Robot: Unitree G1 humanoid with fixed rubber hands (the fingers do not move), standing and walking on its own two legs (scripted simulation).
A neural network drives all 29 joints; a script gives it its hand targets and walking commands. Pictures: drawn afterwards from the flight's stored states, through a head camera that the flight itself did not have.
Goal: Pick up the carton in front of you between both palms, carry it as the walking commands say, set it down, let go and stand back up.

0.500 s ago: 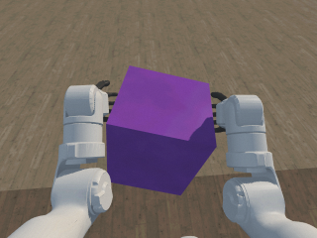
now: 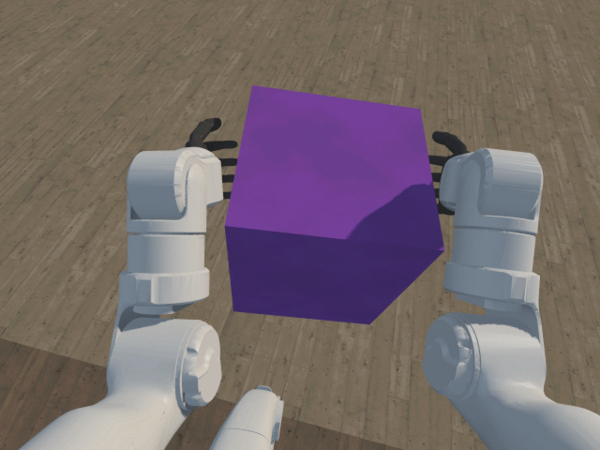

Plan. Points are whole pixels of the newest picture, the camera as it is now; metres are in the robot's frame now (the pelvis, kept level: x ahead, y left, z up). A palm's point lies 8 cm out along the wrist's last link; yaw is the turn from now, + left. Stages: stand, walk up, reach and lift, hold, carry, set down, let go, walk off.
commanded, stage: carry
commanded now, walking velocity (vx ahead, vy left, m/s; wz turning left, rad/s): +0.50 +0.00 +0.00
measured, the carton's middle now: (318, 219) +0.40 +0.06 +0.07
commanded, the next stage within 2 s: none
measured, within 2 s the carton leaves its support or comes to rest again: neither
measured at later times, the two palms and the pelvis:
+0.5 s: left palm out of the picture +0.76 +0.11 +0.24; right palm (513, 5) +0.71 -0.17 +0.24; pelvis +0.34 +0.04 +0.04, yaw -4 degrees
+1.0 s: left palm out of the picture +1.03 +0.18 +0.14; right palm out of the picture +1.03 -0.10 +0.15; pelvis +0.66 +0.05 +0.04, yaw -3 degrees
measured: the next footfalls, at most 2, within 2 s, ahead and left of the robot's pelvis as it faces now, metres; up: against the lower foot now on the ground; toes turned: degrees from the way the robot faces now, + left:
left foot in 0.12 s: +0.28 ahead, +0.13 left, +0.04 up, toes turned -1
right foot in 0.52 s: +0.50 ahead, -0.06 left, +0.04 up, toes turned -7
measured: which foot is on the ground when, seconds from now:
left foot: up 0.00-0.10, down 0.12-0.52, up 0.54-0.92, down 0.94-1.00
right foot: down 0.00-0.14, up 0.16-0.50, down 0.52-0.94, up 0.96-1.00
